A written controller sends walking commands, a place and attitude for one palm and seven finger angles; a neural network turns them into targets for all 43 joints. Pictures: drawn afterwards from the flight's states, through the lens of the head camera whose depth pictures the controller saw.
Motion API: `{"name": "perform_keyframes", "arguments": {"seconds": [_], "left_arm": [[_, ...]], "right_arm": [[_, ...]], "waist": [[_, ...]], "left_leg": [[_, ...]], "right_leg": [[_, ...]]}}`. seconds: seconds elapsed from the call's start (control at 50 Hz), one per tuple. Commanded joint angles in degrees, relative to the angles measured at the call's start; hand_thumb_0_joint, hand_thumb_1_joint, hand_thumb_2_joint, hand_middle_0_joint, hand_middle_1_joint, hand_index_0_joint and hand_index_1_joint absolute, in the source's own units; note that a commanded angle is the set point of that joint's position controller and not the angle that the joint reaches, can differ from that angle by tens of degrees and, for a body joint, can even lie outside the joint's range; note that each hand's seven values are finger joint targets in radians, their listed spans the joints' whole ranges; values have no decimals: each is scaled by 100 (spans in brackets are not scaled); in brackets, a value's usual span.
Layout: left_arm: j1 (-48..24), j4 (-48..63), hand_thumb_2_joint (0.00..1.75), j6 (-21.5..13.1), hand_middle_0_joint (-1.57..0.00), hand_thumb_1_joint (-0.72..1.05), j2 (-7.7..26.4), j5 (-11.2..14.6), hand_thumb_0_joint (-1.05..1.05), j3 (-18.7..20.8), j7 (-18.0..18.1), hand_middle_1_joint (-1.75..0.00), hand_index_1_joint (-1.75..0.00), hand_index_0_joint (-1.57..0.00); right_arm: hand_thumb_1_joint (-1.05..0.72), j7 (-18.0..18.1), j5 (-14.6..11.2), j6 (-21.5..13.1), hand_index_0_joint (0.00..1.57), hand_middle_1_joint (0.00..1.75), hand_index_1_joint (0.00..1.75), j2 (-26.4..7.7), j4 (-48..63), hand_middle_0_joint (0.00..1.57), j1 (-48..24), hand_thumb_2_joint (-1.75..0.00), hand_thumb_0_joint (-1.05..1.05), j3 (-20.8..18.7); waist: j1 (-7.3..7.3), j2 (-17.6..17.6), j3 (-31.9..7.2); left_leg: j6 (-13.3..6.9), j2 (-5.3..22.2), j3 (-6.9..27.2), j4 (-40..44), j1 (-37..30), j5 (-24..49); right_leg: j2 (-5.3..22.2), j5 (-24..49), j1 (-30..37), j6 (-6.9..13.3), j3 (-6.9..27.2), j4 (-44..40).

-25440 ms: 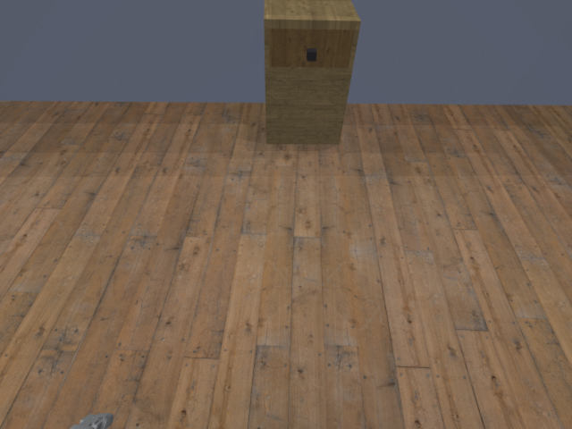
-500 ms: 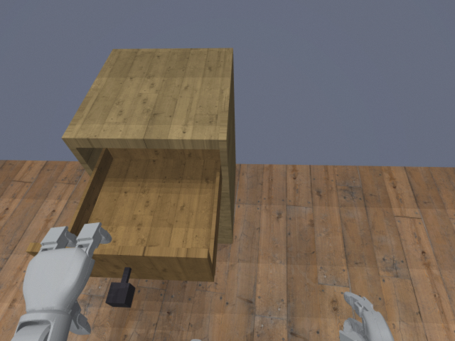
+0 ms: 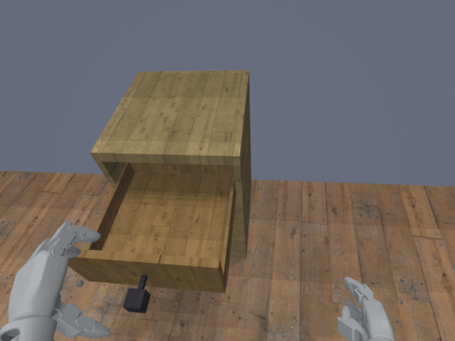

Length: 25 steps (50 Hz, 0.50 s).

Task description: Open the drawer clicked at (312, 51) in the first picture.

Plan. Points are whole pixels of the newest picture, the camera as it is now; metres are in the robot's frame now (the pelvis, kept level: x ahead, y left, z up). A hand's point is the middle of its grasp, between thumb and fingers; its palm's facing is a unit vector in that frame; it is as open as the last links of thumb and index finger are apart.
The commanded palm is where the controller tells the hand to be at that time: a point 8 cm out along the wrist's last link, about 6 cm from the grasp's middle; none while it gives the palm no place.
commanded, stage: draw the hand back to the body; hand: left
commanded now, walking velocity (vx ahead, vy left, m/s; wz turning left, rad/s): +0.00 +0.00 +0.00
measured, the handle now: (139, 291) +0.25 +0.26 -0.20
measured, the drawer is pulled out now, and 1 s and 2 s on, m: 0.29 0.29 0.29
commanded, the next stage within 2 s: step back with the hand held close in 0.92 s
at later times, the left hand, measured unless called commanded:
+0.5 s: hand (58, 255) +0.19 +0.23 +0.16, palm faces +0.39 -0.82 -0.41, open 10.6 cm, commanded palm +0.14 +0.27 +0.19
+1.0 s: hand (45, 250) +0.19 +0.23 +0.18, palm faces +0.41 -0.82 -0.41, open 7.5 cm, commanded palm +0.14 +0.28 +0.20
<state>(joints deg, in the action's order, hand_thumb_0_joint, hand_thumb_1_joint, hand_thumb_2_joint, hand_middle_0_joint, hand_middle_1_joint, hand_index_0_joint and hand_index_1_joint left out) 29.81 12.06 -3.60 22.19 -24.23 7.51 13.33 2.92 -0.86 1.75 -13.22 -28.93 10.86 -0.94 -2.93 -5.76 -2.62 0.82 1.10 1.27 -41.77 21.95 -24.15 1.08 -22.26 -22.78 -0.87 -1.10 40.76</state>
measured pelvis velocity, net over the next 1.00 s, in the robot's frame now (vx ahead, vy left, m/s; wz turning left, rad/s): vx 0.01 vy -0.01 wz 0.01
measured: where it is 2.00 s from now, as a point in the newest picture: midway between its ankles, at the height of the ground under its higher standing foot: outside the picture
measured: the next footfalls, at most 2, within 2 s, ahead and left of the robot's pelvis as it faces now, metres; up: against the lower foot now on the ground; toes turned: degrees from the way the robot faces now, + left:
none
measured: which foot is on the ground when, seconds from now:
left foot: down 0.00-1.00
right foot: down 0.00-1.00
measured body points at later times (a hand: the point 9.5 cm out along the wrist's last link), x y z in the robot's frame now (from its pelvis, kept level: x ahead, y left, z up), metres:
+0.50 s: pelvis +0.01 -0.01 +0.03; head +0.00 -0.04 +0.47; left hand +0.16 +0.27 +0.18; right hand +0.21 -0.23 -0.06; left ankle -0.03 +0.13 -0.72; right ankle -0.01 -0.13 -0.72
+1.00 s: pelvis +0.01 -0.01 +0.03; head -0.01 -0.03 +0.48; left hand +0.16 +0.27 +0.20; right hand +0.20 -0.22 -0.06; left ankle -0.03 +0.13 -0.72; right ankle -0.01 -0.13 -0.72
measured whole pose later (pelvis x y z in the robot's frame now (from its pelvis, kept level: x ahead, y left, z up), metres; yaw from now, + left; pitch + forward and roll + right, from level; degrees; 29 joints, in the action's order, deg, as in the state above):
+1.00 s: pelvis +0.01 -0.01 +0.03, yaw +1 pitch -3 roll +0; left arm 31.4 27.2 -4.7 17.7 2.8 15.8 6.6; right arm 5.3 -0.2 -7.9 -11.5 -36.1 11.0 0.7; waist -3.2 -4.3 0.6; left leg 1.2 1.5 1.5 -22.2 3.5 -15.5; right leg 0.7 -14.0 -4.2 -0.4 -1.9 21.4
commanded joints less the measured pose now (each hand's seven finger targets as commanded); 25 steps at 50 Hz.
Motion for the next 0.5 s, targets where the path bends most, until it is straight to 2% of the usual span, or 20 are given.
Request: {"name": "perform_keyframes", "arguments": {"seconds": [0.0, 0.02, 0.04, 0.06, 0.08, 0.1, 0.14, 0.16, 0.18, 0.24, 0.26, 0.28, 0.3, 0.32, 0.36, 0.38, 0.4, 0.42, 0.46, 0.48], "left_arm": [[-754, 1642, 37, -253, -29, -32, 611, 2219, 0, 828, -166, -109, -109, -29], [-654, 1863, 39, -261, -29, -29, 479, 2344, 0, 715, -197, -107, -107, -29], [-602, 1827, 40, -233, -28, -26, 580, 2391, 0, 852, -211, -104, -104, -28], [-573, 1849, 42, -258, -28, -22, 583, 2398, 0, 913, -230, -102, -102, -28], [-427, 1894, 43, -233, -28, -18, 476, 2499, 0, 873, -262, -100, -100, -28], [-429, 1858, 45, -255, -27, -15, 533, 2509, 0, 995, -290, -98, -98, -27], [-422, 1925, 48, -267, -27, -8, 543, 2570, 0, 1092, -355, -93, -93, -27], [-388, 1918, 50, -326, -27, -5, 540, 2568, 0, 1163, -381, -91, -91, -27], [-290, 1929, 51, -324, -26, -1, 420, 2626, 0, 1095, -412, -88, -88, -26], [-120, 2016, 55, -367, -26, 9, 337, 2652, 0, 1105, -493, -82, -82, -26], [-94, 1982, 57, -393, -25, 13, 399, 2653, 0, 1192, -507, -80, -80, -25], [-100, 2057, 58, -393, -25, 17, 301, 2700, 0, 1086, -528, -77, -77, -25], [-173, 2152, 60, -431, -25, 20, 437, 2676, 0, 1230, -530, -75, -75, -25], [-133, 2198, 62, -428, -25, 23, 355, 2702, 0, 1154, -538, -73, -73, -25], [-237, 2313, 64, -463, -24, 31, 502, 2663, 0, 1283, -529, -68, -68, -24], [-150, 2353, 66, -455, -24, 34, 417, 2696, 0, 1229, -527, -66, -66, -24], [-264, 2470, 68, -484, -24, 37, 540, 2669, 0, 1348, -516, -64, -64, -24], [-169, 2509, 69, -483, -24, 41, 504, 2692, 0, 1343, -512, -62, -62, -24], [-283, 2635, 72, -510, -23, 48, 631, 2666, 0, 1452, -512, -57, -57, -23], [-182, 2611, 74, -489, -23, 51, 522, 2701, 0, 1394, -513, -55, -55, -23]], "right_arm": [[-90, 437, -34, -937, 20, 30, 30, -475, 902, 20, -342, -90, 0, 67], [-90, 474, -38, -1057, 20, 30, 30, -412, 863, 20, -403, -90, 0, 81], [-90, 504, -28, -1141, 20, 30, 30, -416, 733, 20, -460, -90, 0, 100], [-90, 485, 8, -1202, 20, 30, 30, -411, 670, 20, -362, -90, 0, 154], [-90, 475, -11, -1248, 20, 30, 30, -352, 616, 20, -444, -90, 0, 135], [-90, 445, 18, -1270, 20, 30, 30, -372, 566, 20, -450, -90, 0, 154], [-90, 429, -7, -1301, 20, 30, 30, -327, 526, 20, -594, -90, 0, 141], [-90, 404, 27, -1315, 20, 30, 30, -335, 484, 20, -547, -90, 0, 150], [-90, 387, 6, -1330, 20, 30, 30, -285, 484, 20, -588, -90, 0, 145], [-90, 320, 11, -1356, 20, 30, 30, -313, 416, 20, -658, -90, 0, 89], [-90, 302, 46, -1343, 20, 30, 30, -348, 382, 20, -635, -90, 0, 79], [-90, 292, 15, -1346, 20, 30, 30, -322, 414, 20, -681, -90, 0, 64], [-90, 287, 47, -1352, 20, 30, 30, -390, 393, 20, -679, -90, 0, 46], [-90, 284, 27, -1357, 20, 30, 30, -347, 402, 20, -697, -90, 0, 36], [-90, 280, 63, -1378, 20, 30, 30, -399, 347, 20, -687, -90, 0, 22], [-90, 281, 37, -1376, 20, 30, 30, -352, 354, 20, -704, -90, 0, 20], [-90, 275, 66, -1382, 20, 30, 30, -400, 343, 20, -699, -90, 0, 18], [-90, 281, 47, -1385, 20, 30, 30, -355, 346, 20, -724, -90, 0, -3], [-90, 281, 74, -1392, 20, 30, 30, -390, 315, 20, -733, -90, 0, 3], [-90, 289, 40, -1378, 20, 30, 30, -330, 325, 20, -756, -90, 0, 5]], "waist": [[117, 661, -853], [148, 500, -647], [93, 106, -355], [51, 36, -336], [90, 111, -81], [34, 274, -43], [35, 236, 226], [20, 111, 153], [43, 141, 189], [23, 136, 62], [7, 250, -2], [61, 443, 33], [10, 404, -110], [46, 450, -125], [19, 279, -200], [40, 276, -154], [2, 337, -264], [19, 434, -257], [-6, 274, -255], [12, 247, -130]], "left_leg": [[-313, -59, -135, 1090, -1167, 2196], [-276, -26, -108, 1200, -1149, 2271], [-235, -51, -113, 1283, -1109, 2326], [-215, -93, -101, 1393, -1189, 2413], [-183, -32, -83, 1475, -1162, 2443], [-188, -59, -88, 1547, -1190, 2372], [-156, -53, -109, 1692, -1147, 2218], [-159, -80, -142, 1735, -1263, 2176], [-144, -45, -126, 1779, -1253, 2198], [-130, -40, -158, 1853, -1389, 2324], [-155, -64, -190, 1874, -1496, 2336], [-158, -28, -167, 1905, -1458, 2310], [-173, -64, -201, 1916, -1563, 2352], [-182, -42, -194, 1911, -1575, 2391], [-176, -89, -234, 1945, -1710, 2427], [-173, -60, -208, 1951, -1682, 2465], [-186, -98, -216, 1957, -1756, 2565], [-182, -53, -206, 1948, -1748, 2640], [-174, -103, -221, 1977, -1839, 2631], [-168, -67, -211, 1985, -1785, 2627]], "right_leg": [[53, 2017, 1050, 114, -331, -942], [108, 2035, 1135, 114, -372, -990], [135, 2048, 1149, 145, -340, -1124], [117, 2097, 1209, 159, -365, -1210], [132, 2123, 1246, 155, -383, -1276], [109, 2114, 1277, 152, -392, -1395], [83, 1968, 1333, 159, -372, -1597], [62, 1946, 1345, 163, -361, -1670], [77, 1963, 1436, 159, -365, -1650], [42, 2074, 1574, 160, -339, -1787], [14, 2147, 1558, 138, -329, -1861], [29, 2131, 1615, 118, -335, -1827], [6, 2188, 1626, 112, -311, -1907], [30, 2229, 1692, 101, -301, -1866], [5, 2280, 1673, 104, -282, -1981], [19, 2300, 1729, 107, -290, -1918], [4, 2417, 1753, 103, -288, -1981], [19, 2473, 1817, 95, -295, -1909], [-15, 2474, 1760, 105, -277, -2034], [3, 2455, 1774, 102, -281, -1971]]}}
